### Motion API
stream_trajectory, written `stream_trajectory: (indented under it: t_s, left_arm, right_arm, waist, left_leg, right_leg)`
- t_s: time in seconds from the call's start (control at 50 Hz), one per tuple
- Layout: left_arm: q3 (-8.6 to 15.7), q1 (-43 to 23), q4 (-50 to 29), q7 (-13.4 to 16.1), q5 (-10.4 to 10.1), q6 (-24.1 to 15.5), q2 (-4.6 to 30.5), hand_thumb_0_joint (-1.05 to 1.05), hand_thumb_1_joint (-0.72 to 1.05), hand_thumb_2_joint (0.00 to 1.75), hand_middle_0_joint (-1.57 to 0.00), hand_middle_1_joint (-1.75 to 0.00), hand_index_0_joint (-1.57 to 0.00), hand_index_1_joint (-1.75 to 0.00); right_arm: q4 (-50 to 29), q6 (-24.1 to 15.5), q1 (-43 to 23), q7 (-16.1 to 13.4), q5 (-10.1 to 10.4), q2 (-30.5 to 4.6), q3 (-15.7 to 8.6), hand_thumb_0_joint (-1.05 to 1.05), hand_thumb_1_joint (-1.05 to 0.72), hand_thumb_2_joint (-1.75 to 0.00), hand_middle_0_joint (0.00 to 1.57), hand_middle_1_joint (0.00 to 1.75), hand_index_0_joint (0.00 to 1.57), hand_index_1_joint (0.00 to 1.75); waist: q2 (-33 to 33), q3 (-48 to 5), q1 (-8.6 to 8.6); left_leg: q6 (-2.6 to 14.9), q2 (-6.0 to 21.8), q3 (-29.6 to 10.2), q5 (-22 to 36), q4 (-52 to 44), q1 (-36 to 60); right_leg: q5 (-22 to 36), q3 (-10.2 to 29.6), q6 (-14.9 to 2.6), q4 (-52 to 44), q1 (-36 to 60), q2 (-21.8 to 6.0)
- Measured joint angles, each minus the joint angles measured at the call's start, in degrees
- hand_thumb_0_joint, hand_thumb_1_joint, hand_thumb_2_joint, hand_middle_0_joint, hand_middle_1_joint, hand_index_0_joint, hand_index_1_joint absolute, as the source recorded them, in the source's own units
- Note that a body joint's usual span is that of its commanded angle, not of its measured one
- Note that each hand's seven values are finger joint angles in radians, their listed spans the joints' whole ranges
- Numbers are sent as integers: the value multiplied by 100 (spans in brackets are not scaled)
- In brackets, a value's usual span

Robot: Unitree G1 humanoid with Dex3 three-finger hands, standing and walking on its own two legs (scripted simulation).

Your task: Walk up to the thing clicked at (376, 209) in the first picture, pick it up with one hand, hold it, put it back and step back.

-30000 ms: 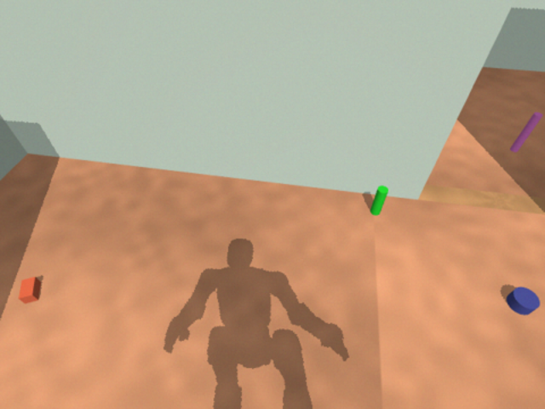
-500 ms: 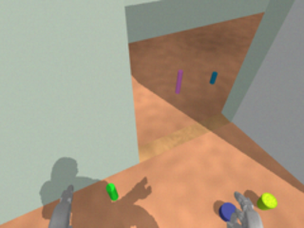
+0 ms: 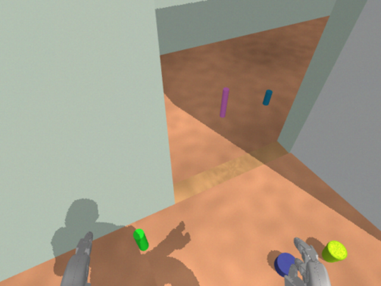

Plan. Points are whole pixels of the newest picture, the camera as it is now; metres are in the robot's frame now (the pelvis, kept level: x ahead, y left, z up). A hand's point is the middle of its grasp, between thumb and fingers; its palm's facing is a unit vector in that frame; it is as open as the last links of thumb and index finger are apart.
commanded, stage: home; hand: left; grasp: from the side
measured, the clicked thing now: (141, 240) +0.43 +0.25 -0.64
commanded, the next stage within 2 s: stand in 0.50 s
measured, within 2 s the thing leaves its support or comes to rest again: neither
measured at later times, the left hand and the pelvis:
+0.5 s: hand (105, 276) +0.17 +0.18 -0.06, palm faces +0.10 -0.96 -0.28, open 17.4 cm; pelvis +0.00 +0.01 +0.00, yaw +0 degrees
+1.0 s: hand (105, 276) +0.17 +0.18 -0.06, palm faces +0.10 -0.96 -0.28, open 10.4 cm; pelvis +0.00 +0.01 +0.00, yaw +0 degrees
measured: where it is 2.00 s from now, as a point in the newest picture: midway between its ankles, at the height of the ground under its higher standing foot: outside the picture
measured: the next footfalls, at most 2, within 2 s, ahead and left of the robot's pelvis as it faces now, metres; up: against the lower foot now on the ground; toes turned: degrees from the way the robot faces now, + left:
none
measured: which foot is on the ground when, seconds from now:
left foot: down 0.00-1.00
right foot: down 0.00-1.00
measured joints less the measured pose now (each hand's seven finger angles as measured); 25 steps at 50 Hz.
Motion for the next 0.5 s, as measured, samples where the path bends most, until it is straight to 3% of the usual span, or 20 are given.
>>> stream_trajectory:
  t_s: [0.5]
  left_arm:
    - [7, -22, 33, -6, 10, 11, -4, -1, -53, 5, -6, -6, -5, -6]
  right_arm:
    - [41, -40, 14, -5, -22, 24, 14, 1, -90, -90, 20, 30, 20, 30]
  waist:
    - [-6, 13, 11]
  left_leg:
    - [40, -18, 23, -26, -12, 42]
  right_leg:
    - [4, 23, 41, -57, 59, -17]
